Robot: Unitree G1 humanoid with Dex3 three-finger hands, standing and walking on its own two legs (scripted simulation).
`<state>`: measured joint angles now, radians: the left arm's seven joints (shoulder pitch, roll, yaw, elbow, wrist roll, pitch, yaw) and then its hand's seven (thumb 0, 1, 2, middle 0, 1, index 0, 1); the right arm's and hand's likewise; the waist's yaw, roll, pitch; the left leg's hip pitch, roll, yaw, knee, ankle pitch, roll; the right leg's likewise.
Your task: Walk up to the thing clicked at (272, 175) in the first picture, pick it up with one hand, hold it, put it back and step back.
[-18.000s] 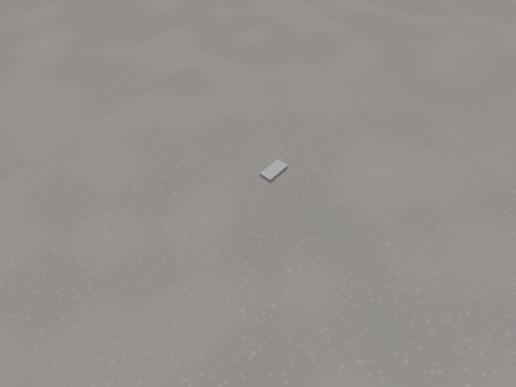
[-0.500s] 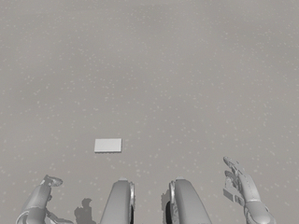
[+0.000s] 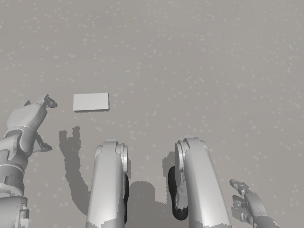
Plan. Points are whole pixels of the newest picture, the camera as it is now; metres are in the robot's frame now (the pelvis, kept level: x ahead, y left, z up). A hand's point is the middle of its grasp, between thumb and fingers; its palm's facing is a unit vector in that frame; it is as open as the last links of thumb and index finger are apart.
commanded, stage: rise first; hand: left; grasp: from above
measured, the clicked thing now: (91, 102) +0.52 +0.25 -0.40
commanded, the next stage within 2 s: none
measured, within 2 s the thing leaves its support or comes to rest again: neither
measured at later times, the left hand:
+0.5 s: hand (56, 112) +0.43 +0.32 -0.23, palm faces -0.48 -0.03 -0.88, open 13.7 cm
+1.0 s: hand (63, 108) +0.46 +0.32 -0.27, palm faces -0.47 -0.04 -0.88, open 13.7 cm
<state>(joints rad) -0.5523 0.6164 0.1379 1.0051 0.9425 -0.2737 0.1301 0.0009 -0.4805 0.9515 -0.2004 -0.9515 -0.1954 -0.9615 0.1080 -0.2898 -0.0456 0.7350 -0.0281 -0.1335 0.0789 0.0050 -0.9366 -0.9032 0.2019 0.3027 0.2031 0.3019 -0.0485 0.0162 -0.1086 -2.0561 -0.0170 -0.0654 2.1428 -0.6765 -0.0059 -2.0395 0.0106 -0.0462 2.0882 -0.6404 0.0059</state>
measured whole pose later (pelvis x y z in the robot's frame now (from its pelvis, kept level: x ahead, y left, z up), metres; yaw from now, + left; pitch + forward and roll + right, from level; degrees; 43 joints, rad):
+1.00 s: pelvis +0.01 +0.01 -0.08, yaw -5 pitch +35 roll -9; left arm -0.90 0.83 0.17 1.46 1.33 -0.34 0.43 0.00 -0.45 0.95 -0.16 -0.93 -0.16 -0.93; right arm 0.11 -0.28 0.04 0.76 -0.17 -0.03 0.15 0.00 -0.91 -0.89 0.20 0.30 0.20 0.30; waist -0.21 -0.03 -0.03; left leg -2.32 -0.02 -0.12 2.44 -0.74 0.01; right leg -2.27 0.02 -0.10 2.33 -0.68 0.03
